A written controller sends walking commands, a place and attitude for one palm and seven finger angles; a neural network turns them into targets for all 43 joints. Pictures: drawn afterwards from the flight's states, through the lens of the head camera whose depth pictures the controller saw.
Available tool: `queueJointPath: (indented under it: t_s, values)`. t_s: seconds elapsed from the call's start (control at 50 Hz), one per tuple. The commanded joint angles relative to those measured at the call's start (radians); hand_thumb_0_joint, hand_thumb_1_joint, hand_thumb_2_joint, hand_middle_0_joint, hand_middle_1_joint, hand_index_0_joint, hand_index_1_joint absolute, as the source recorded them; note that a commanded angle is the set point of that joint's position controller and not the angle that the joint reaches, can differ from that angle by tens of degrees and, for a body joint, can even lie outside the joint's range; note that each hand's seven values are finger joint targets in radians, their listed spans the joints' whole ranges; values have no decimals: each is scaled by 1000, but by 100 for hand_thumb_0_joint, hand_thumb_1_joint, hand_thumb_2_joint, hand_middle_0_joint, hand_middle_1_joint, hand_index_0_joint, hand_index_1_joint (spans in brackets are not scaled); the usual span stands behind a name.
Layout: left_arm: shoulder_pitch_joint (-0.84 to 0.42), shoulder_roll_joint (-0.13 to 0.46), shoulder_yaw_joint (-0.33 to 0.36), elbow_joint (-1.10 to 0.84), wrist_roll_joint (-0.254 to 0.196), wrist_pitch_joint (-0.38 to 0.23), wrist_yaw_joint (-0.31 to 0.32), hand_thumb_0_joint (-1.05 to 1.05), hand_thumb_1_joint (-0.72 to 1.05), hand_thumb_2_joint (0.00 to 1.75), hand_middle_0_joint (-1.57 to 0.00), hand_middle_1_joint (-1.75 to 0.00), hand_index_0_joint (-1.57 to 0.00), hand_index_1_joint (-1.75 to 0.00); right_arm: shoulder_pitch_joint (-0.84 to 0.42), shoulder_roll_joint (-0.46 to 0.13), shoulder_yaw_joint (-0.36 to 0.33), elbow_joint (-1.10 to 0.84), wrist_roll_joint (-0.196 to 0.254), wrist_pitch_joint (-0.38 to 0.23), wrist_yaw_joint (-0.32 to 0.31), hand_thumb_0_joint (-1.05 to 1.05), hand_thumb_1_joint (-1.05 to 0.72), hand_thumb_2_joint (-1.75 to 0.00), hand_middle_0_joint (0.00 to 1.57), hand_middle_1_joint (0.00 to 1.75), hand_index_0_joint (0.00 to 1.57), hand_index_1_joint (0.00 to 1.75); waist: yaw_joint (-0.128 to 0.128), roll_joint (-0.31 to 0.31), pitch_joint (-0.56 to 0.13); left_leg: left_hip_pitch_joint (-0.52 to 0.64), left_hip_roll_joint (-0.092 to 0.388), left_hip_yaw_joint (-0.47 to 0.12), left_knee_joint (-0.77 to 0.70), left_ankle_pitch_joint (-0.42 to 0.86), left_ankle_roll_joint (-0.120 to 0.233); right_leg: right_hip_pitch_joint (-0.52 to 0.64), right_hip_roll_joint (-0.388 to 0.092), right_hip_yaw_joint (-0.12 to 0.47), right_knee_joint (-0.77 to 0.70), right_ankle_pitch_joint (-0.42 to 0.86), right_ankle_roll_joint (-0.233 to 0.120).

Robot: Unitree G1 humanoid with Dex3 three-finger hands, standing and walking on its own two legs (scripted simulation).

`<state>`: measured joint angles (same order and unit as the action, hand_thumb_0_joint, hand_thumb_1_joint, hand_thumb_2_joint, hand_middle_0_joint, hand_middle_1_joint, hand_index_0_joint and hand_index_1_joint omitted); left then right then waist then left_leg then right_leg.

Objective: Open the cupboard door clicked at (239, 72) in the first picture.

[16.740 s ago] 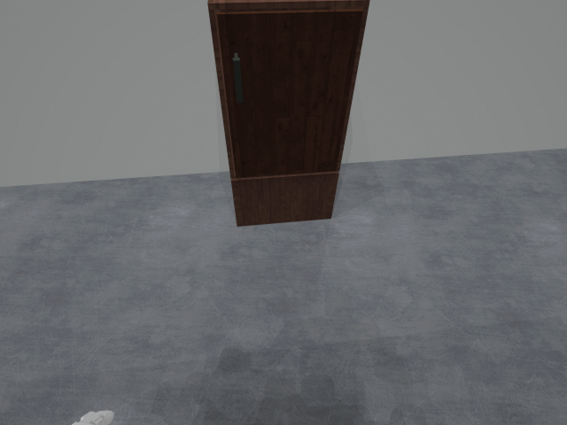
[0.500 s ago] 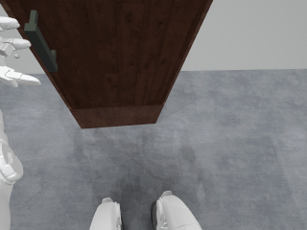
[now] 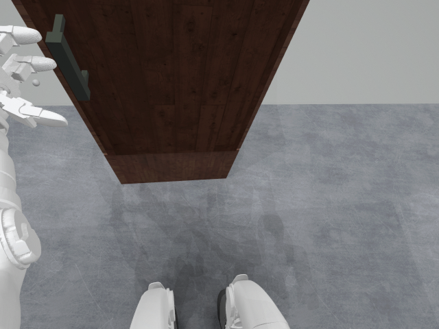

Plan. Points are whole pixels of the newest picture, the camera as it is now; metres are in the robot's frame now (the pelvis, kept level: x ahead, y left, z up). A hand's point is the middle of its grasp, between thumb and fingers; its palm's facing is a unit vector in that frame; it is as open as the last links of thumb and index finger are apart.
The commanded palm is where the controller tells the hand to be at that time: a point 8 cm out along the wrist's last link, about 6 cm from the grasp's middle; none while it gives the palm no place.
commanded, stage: slide the fingers in behind the handle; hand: left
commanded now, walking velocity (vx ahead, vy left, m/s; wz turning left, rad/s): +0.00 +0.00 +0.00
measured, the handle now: (72, 61) +0.56 +0.22 +0.06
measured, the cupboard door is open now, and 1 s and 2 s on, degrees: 0 0 0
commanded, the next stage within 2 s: close the thumb around the handle in 1.40 s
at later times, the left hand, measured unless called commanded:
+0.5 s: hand (58, 85) +0.50 +0.23 +0.07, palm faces +0.02 -1.00 -0.01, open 14.0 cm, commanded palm +0.48 +0.27 +0.06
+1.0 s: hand (82, 84) +0.51 +0.19 +0.07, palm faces +0.02 -1.00 +0.00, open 14.0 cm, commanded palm +0.48 +0.24 +0.06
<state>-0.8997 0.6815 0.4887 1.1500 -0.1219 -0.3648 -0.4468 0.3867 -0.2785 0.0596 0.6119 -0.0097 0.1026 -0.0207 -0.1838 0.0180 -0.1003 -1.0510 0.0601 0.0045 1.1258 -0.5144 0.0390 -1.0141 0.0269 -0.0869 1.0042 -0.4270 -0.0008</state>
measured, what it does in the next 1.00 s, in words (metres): stands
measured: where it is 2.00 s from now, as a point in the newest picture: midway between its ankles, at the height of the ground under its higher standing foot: outside the picture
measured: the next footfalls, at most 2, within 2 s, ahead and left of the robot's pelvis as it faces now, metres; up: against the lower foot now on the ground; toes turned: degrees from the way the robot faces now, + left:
none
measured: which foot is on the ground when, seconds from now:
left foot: down 0.00-1.00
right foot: down 0.00-1.00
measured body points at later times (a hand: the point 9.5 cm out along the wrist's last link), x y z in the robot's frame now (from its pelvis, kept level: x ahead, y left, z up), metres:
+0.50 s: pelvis +0.00 +0.00 +0.00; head +0.14 +0.03 +0.42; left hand +0.50 +0.28 +0.07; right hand +0.00 -0.27 -0.10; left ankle +0.00 +0.09 -0.66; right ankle +0.02 -0.13 -0.66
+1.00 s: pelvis +0.00 -0.01 +0.00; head +0.14 +0.02 +0.43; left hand +0.50 +0.25 +0.07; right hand +0.01 -0.27 -0.11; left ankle +0.00 +0.09 -0.66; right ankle +0.02 -0.13 -0.66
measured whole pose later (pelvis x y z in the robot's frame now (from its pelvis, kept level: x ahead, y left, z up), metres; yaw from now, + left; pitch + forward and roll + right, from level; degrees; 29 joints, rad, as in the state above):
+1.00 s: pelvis +0.00 -0.01 +0.00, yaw +0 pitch +23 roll -4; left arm -0.88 0.51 0.41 1.14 -0.09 -0.42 -0.26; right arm 0.38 -0.26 0.05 0.62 -0.02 0.08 0.00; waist -0.18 0.03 -0.12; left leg -1.01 0.05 0.02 1.11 -0.51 0.03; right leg -0.99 0.02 -0.07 1.02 -0.44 -0.01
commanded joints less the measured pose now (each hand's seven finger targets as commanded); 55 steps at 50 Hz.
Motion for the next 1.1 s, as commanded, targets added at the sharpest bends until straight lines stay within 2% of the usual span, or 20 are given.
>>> queueJointPath:
  t_s: [0.0,0.06,0.16,0.2,0.26,0.32,0.34,0.38,0.46,0.62,0.7,0.72,0.76,0.78,0.84,0.86,0.98,1.0,1.06,1.08]
  values:
    - [-401,257,17,-168,-8,-50,44,0,-50,30,-30,-120,-30,-120,188,-201,-74,-35,-1,-8,-8,0,-90,-90,20,30,20,30,-10,192,-460,470,-9,-92,-131,499,-22,126,34,26,-90,255,-17]
    - [-418,283,33,-224,13,-77,75,0,-50,30,-30,-120,-30,-120,187,-195,-74,-44,-6,-13,-7,0,-90,-90,20,30,20,30,9,240,-521,496,-13,-89,-131,521,-28,154,32,31,-78,272,-23]
    - [-383,259,31,-178,8,-90,89,0,-50,30,-30,-120,-30,-120,180,-194,-73,-48,-5,-17,-3,0,-90,-90,20,30,20,30,0,168,-480,441,-14,-79,-130,494,-19,187,34,37,-80,291,-19]
    - [-365,276,44,-187,11,-91,87,0,-50,30,-30,-120,-30,-120,174,-194,-73,-57,-4,-17,-2,0,-90,-90,20,30,20,30,16,183,-492,434,-17,-73,-137,478,-21,211,31,40,-81,288,-20]
    - [-362,192,-7,-198,-2,-95,82,0,-50,30,-30,-120,-30,-120,175,-188,-78,-52,-2,-17,1,0,-90,-90,20,30,20,30,2,187,-492,480,-13,-79,-135,506,-24,166,33,33,-83,284,-19]
    - [-383,206,3,-171,-5,-90,87,0,-50,30,-30,-120,-30,-120,175,-191,-76,-46,0,-18,-3,0,-90,-90,20,30,20,30,-3,140,-460,418,-18,-75,-139,439,-17,189,31,40,-88,266,-17]
    - [-397,174,-21,-178,-4,-94,88,0,-50,30,-30,-120,-30,-120,176,-187,-76,-47,0,-20,-3,0,-90,-90,20,30,20,30,-8,154,-457,431,-18,-78,-138,446,-17,171,32,37,-83,262,-20]
    - [-414,192,-10,-163,1,-95,99,0,-50,30,-30,-120,-30,-120,174,-190,-75,-37,-2,-23,-4,0,-90,-90,20,30,20,30,-9,156,-447,420,-18,-78,-137,412,-18,159,29,40,-88,238,-19]
    - [-432,176,-16,-197,4,-114,113,0,-50,30,-30,-120,-30,-120,178,-186,-79,-33,-7,-31,-2,0,-90,-90,20,30,20,30,-4,187,-516,462,-20,-82,-125,459,-22,163,29,41,-75,263,-21]
    - [-389,179,0,-220,2,-102,125,0,-50,30,-30,-120,-30,-120,176,-183,-82,-39,-6,-27,3,0,-90,-90,20,30,20,30,11,185,-534,456,-20,-70,-121,509,-21,208,28,45,-74,323,-19]
    - [-402,116,-42,-212,1,-101,138,0,-50,30,-30,-120,-30,-120,173,-176,-83,-34,-6,-25,8,0,-90,-90,20,30,20,30,-2,172,-488,450,-20,-73,-126,491,-23,185,30,39,-77,304,-17]
    - [-399,138,-26,-221,5,-103,146,0,-50,30,-30,-120,-30,-120,175,-180,-85,-35,-6,-24,7,0,-90,-90,20,30,20,30,5,162,-497,449,-20,-75,-132,484,-23,198,30,39,-78,301,-19]
    - [-389,103,-42,-257,3,-115,155,0,-50,30,-30,-120,-30,-120,177,-174,-89,-38,-9,-26,10,0,-90,-90,20,30,20,30,11,197,-546,500,-19,-77,-128,546,-27,195,29,38,-72,330,-21]
    - [-391,68,-65,-247,1,-114,158,0,-50,30,-30,-120,-30,-120,174,-170,-89,-33,-8,-28,14,0,-90,-90,20,30,20,30,1,185,-528,501,-19,-78,-127,538,-28,181,30,35,-76,323,-19]
    - [-406,82,-55,-201,5,-113,173,0,-50,30,-30,-120,-30,-120,179,-173,-86,-24,-8,-28,10,0,-90,-90,20,30,20,30,-9,126,-460,443,-21,-77,-133,478,-20,187,30,36,-81,301,-20]
    - [-405,87,-48,-216,10,-117,178,0,-50,30,-30,-120,-30,-120,174,-172,-87,-30,-8,-30,13,0,-90,-90,20,30,20,30,6,168,-485,451,-25,-74,-136,479,-24,189,28,39,-77,297,-20]
    - [-410,41,-75,-197,19,-129,203,0,-50,30,-30,-120,-30,-120,168,-163,-86,-28,-11,-36,16,0,-90,-90,20,30,20,30,-6,142,-487,433,-27,-68,-124,473,-22,188,26,42,-69,309,-17]
    - [-413,80,-50,-183,27,-128,209,0,-50,30,-30,-120,-30,-120,169,-168,-85,-27,-11,-35,15,0,-90,-90,20,30,20,30,0,123,-469,405,-27,-68,-126,444,-21,198,25,45,-70,295,-18]
    - [-428,77,-58,-181,36,-131,216,0,-50,30,-30,-120,-30,-120,166,-166,-83,-35,-11,-36,15,0,-90,-90,20,30,20,30,-1,154,-484,417,-30,-69,-126,446,-22,187,23,45,-63,291,-20]
    - [-442,85,-51,-179,36,-130,220,0,-50,30,-30,-120,-30,-120,167,-168,-82,-32,-12,-37,14,0,-90,-90,20,30,20,30,-8,124,-482,398,-30,-68,-120,432,-17,195,24,48,-64,290,-17]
